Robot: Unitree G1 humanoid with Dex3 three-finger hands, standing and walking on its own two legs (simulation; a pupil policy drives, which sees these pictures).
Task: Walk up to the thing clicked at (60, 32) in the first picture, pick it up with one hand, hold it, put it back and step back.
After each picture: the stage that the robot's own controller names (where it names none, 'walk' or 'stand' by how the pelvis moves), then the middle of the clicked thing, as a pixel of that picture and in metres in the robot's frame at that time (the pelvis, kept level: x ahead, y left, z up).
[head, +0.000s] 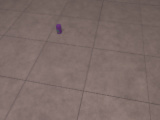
stand; (58, 29) +1.64 +0.29 -0.72
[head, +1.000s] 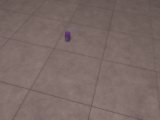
walk; (67, 36) +1.53 +0.14 -0.71
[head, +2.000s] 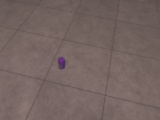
walk; (61, 63) +1.00 +0.16 -0.71
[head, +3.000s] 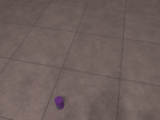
walk; (59, 103) +0.60 +0.19 -0.70
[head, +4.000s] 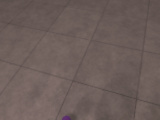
stand; out of the picture +0.43 +0.18 -0.70
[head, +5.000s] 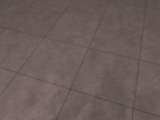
stand; out of the picture +0.39 +0.15 -0.72
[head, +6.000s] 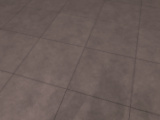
stand; out of the picture +0.38 +0.17 -0.73
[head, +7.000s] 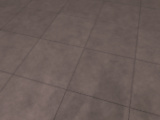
stand; out of the picture +0.38 +0.17 -0.73
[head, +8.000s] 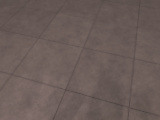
stand; out of the picture +0.38 +0.18 -0.73
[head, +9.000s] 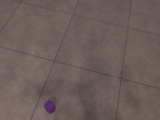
go down; (50, 107) +0.40 +0.19 -0.64
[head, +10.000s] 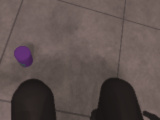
go down; (24, 57) +0.45 +0.24 -0.30
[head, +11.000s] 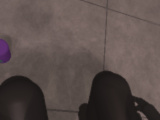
close in; (0, 51) +0.44 +0.26 -0.27
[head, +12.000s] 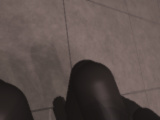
close; out of the picture +0.42 +0.29 -0.22
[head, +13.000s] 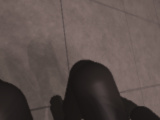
close; out of the picture +0.41 +0.29 -0.22
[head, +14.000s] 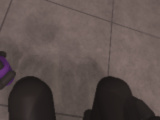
lift; (0, 72) +0.33 +0.27 -0.11
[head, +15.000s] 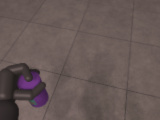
hold; (34, 90) +0.32 +0.17 +0.02
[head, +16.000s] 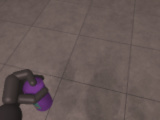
hold; (39, 95) +0.32 +0.16 -0.02
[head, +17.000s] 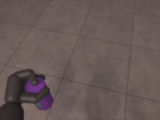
hold; (40, 94) +0.32 +0.16 -0.02
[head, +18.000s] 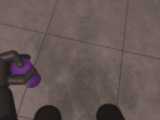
crouch; (27, 73) +0.38 +0.19 -0.10
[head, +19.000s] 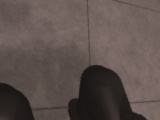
lower; out of the picture +0.41 +0.29 -0.20
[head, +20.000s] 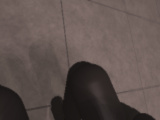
lower; out of the picture +0.40 +0.31 -0.23
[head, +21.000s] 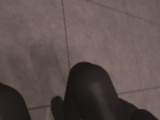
lower; out of the picture +0.40 +0.31 -0.23
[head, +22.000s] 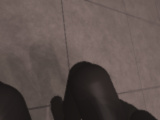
lower; out of the picture +0.40 +0.31 -0.23
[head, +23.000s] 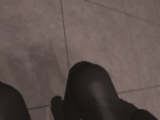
lower; out of the picture +0.40 +0.31 -0.23
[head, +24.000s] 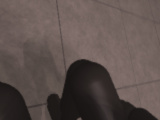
withdraw; out of the picture +0.39 +0.29 -0.22
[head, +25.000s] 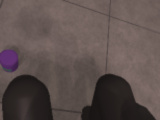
stand; (9, 61) +0.41 +0.26 -0.27
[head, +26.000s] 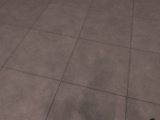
stand; out of the picture +0.36 +0.17 -0.65
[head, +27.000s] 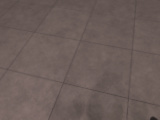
stand; out of the picture +0.37 +0.19 -0.67
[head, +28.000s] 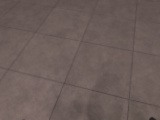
stand; out of the picture +0.37 +0.18 -0.67
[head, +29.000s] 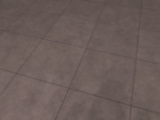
stand; out of the picture +0.38 +0.17 -0.72
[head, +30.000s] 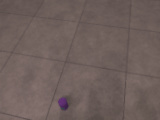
walk; (63, 104) +0.50 +0.20 -0.70
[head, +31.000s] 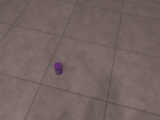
walk; (58, 68) +0.79 +0.19 -0.70
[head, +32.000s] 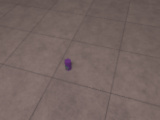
stand; (68, 64) +1.03 +0.19 -0.71
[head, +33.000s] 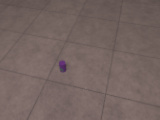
stand; (62, 66) +1.01 +0.21 -0.73
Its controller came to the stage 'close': yes
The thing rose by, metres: 0.68
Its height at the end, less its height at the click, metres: +0.00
